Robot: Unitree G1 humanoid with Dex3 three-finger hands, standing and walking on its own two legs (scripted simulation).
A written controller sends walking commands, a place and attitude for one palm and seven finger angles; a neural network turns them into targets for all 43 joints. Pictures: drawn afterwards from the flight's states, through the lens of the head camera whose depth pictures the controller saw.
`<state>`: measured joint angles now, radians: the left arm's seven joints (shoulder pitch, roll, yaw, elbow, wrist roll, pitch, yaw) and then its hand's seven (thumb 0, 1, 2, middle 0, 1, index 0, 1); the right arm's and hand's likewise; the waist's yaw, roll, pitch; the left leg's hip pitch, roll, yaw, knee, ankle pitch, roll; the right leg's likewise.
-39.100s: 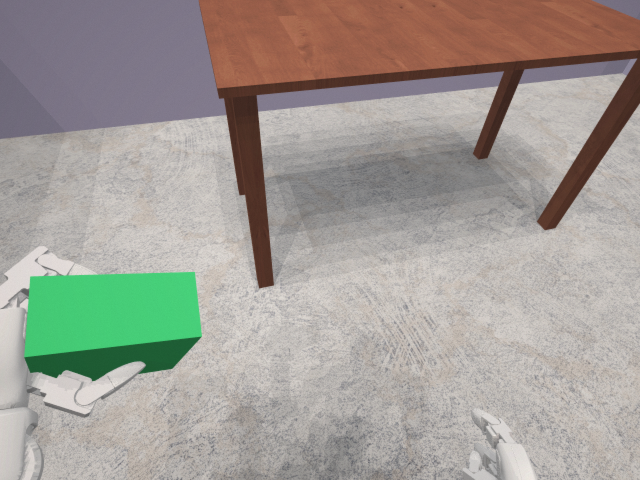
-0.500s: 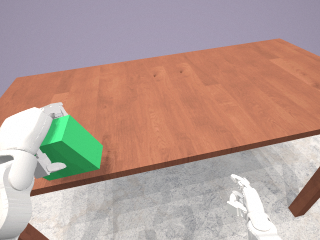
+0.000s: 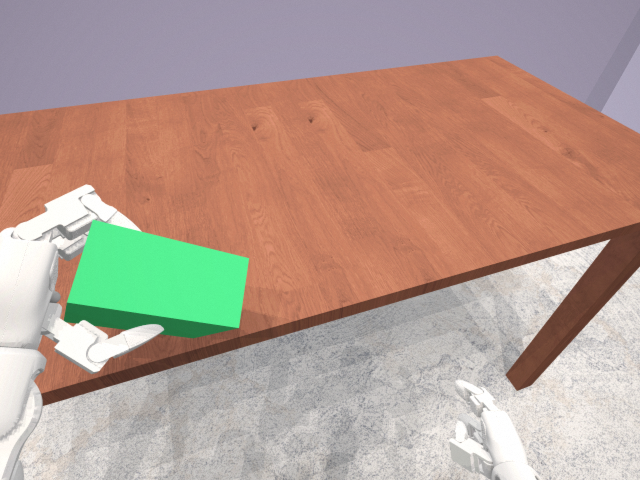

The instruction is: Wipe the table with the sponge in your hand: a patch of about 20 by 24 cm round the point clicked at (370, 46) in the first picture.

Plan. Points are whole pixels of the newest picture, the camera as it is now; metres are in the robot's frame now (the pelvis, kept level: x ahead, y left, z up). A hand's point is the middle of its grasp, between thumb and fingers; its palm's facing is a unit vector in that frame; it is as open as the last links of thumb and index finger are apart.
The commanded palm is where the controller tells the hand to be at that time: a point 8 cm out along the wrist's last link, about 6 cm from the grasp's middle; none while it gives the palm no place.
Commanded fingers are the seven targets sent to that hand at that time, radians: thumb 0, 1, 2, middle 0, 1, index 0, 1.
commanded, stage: step back with the hand held close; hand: left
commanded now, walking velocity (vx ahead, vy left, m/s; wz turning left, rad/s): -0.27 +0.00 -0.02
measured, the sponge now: (176, 295) +0.24 +0.17 +0.18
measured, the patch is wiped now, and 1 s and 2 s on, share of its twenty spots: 1.00 1.00 1.00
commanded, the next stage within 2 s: stop stepping back and stand still in 1.02 s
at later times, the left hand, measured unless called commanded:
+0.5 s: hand (14, 319) +0.16 +0.23 +0.25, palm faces +0.37 -0.77 -0.52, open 10.2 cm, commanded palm +0.11 +0.31 +0.29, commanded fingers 0.00 0.10 1.30 -1.20 -1.60 -1.20 -1.60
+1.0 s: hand out of the picture +0.00 +0.26 +0.28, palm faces +0.48 -0.80 -0.37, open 10.2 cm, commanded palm -0.05 +0.31 +0.29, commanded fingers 0.00 0.10 1.30 -1.20 -1.60 -1.20 -1.60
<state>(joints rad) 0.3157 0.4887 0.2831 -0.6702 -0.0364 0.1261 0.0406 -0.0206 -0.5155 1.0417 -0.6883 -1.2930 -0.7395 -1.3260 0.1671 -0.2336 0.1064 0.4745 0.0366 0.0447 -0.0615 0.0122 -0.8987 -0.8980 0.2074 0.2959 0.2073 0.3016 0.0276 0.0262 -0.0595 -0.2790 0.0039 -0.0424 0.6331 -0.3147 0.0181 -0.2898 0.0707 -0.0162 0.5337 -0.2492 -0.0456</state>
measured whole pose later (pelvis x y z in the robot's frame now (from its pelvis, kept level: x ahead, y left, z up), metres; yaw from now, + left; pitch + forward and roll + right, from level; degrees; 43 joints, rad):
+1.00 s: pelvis -0.21 +0.03 +0.00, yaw -1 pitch +0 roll -1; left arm 0.29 0.48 0.53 -0.83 -0.09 -0.12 0.14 -0.02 -0.53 1.05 -0.69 -1.30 -0.75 -1.33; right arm 0.21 -0.16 0.01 0.61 0.02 -0.08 -0.02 0.01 -0.90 -0.90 0.21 0.30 0.21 0.30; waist 0.03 -0.02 0.06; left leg -0.38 0.11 0.01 0.59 -0.22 -0.05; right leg -0.48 0.06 -0.01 0.89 -0.45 0.03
